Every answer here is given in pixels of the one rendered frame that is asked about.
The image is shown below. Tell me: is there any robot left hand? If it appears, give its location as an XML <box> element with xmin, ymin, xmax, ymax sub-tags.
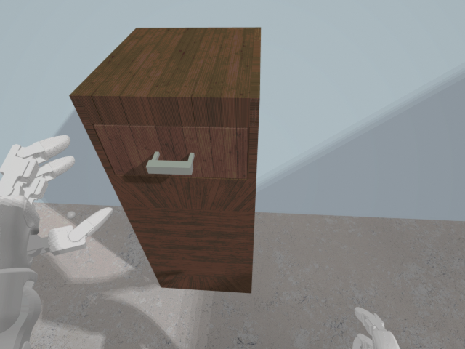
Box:
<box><xmin>0</xmin><ymin>135</ymin><xmax>113</xmax><ymax>269</ymax></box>

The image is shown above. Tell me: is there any left robot forearm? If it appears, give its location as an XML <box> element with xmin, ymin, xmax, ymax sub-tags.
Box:
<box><xmin>0</xmin><ymin>268</ymin><xmax>41</xmax><ymax>349</ymax></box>

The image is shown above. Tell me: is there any handle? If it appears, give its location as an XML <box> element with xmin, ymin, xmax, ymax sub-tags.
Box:
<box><xmin>146</xmin><ymin>152</ymin><xmax>195</xmax><ymax>175</ymax></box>

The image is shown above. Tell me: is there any drawer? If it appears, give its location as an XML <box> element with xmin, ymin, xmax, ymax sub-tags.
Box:
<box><xmin>94</xmin><ymin>124</ymin><xmax>250</xmax><ymax>179</ymax></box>

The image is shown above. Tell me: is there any cabinet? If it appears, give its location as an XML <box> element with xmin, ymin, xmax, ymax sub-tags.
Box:
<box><xmin>69</xmin><ymin>28</ymin><xmax>261</xmax><ymax>293</ymax></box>

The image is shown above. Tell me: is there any robot right hand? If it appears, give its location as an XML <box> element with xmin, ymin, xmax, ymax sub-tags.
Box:
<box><xmin>352</xmin><ymin>307</ymin><xmax>400</xmax><ymax>349</ymax></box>

